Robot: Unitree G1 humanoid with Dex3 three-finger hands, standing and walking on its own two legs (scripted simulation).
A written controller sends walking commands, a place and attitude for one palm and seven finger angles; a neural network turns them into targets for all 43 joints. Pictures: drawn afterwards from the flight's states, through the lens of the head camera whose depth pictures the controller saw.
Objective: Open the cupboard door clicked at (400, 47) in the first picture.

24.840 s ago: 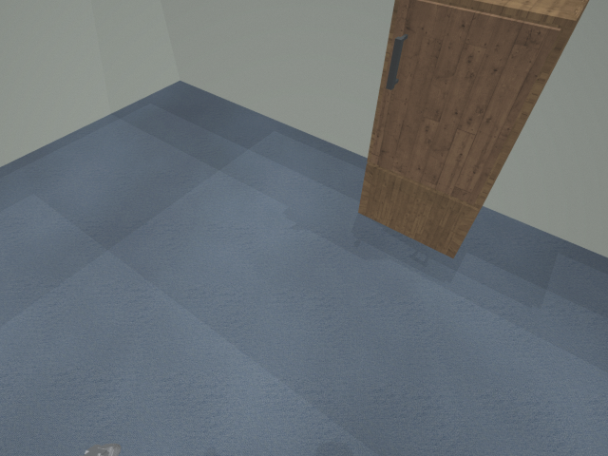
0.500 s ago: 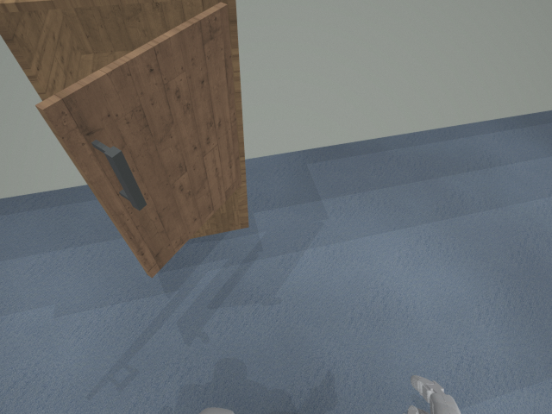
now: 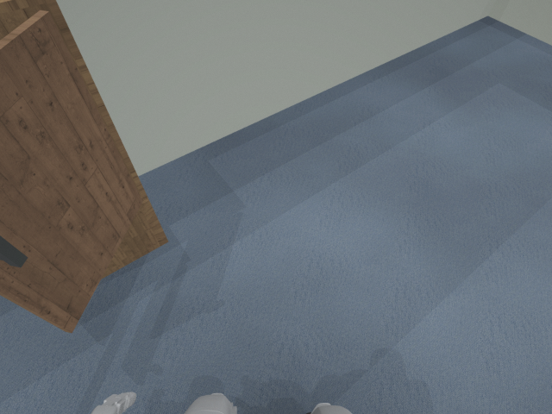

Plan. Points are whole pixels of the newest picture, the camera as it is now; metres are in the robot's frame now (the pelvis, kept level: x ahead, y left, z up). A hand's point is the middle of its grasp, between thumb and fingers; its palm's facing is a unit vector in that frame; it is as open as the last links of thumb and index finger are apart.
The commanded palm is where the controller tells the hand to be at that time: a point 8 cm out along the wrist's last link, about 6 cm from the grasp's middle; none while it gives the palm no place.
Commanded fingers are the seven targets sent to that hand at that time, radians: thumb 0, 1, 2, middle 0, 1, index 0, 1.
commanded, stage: walk to a spot facing it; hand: left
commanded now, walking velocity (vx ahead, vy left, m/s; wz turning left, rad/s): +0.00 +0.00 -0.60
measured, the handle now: out of the picture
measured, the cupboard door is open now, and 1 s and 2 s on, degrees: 42 42 42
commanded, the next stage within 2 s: turn to face it in 1.74 s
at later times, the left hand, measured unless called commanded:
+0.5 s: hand (191, 395) +0.16 +0.14 -0.15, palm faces -0.28 -0.93 -0.25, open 7.4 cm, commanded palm none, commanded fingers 0.00 0.90 0.90 -0.20 -0.30 -0.20 -0.30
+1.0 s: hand (309, 279) +0.37 -0.05 -0.15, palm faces -0.64 -0.74 -0.20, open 7.4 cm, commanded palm none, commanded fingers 0.00 0.90 0.90 -0.20 -0.30 -0.20 -0.30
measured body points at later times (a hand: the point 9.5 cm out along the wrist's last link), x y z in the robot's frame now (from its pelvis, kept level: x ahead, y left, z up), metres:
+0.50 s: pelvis +0.02 -0.03 +0.01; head +0.06 -0.05 +0.46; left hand +0.17 +0.19 -0.13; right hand +0.00 -0.30 -0.13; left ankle +0.05 +0.11 -0.67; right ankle -0.01 -0.13 -0.73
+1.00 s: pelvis +0.13 -0.12 -0.01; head +0.17 -0.14 +0.44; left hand +0.40 -0.01 -0.14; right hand -0.08 -0.26 -0.15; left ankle +0.11 +0.08 -0.72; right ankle +0.14 -0.25 -0.73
